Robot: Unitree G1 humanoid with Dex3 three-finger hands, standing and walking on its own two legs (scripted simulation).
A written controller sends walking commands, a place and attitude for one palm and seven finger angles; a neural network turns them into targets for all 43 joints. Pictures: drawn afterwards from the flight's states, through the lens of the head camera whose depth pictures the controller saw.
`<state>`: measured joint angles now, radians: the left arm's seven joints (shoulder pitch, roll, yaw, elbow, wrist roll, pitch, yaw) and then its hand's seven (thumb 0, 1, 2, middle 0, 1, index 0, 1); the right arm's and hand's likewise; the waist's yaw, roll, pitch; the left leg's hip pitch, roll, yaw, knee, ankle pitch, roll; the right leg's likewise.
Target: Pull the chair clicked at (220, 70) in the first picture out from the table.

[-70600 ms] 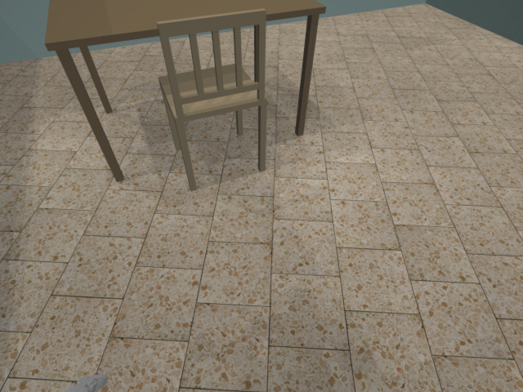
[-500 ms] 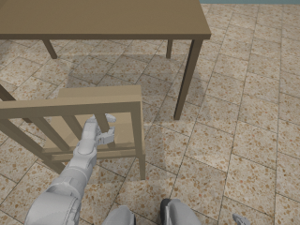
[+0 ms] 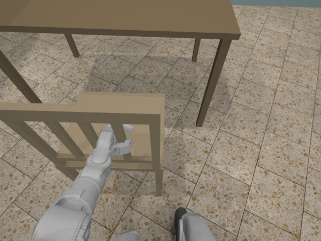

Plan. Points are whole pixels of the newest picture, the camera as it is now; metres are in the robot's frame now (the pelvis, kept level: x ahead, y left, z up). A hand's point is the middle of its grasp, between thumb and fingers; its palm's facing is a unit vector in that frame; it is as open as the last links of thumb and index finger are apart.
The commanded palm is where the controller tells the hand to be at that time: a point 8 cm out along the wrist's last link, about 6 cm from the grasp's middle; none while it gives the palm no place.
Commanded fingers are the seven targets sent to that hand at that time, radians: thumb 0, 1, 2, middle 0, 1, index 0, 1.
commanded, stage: step backward, pulling the chair out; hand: left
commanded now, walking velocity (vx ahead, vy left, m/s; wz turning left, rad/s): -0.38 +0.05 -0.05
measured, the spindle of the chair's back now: (94, 141) +0.39 +0.22 -0.08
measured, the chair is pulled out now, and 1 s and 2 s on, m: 0.28 0.29 0.28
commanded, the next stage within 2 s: none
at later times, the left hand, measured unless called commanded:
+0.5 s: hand (126, 149) +0.35 +0.11 -0.05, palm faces -0.04 -0.98 -0.17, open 5.6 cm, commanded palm +0.37 +0.16 -0.04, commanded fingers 0.00 0.90 0.90 -0.50 -1.45 -0.50 -1.45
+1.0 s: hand (127, 147) +0.36 +0.11 -0.05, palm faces -0.04 -0.98 -0.19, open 5.7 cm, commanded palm +0.37 +0.16 -0.04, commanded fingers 0.00 0.90 0.90 -0.50 -1.45 -0.50 -1.45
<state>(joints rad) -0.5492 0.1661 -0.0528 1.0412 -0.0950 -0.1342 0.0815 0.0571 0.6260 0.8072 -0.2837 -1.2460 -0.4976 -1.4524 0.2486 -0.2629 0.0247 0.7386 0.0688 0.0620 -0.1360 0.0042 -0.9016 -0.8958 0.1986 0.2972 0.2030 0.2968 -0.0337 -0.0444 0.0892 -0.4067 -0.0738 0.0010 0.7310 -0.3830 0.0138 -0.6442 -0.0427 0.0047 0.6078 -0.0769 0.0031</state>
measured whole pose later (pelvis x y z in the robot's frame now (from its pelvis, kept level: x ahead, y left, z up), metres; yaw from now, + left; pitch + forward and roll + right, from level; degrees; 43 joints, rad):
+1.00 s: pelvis +0.00 +0.00 -0.01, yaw +0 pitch +4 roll +4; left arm -0.52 0.13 -0.03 1.10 -0.09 -0.17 0.07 0.06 0.60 0.81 -0.33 -1.25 -0.50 -1.45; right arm 0.24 -0.25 0.02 0.75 0.08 0.08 -0.14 0.00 -0.90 -0.90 0.20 0.30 0.20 0.30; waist -0.03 0.00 0.03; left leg -0.43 -0.06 0.06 0.80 -0.47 0.01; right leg -0.69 -0.06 0.02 0.71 -0.09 -0.01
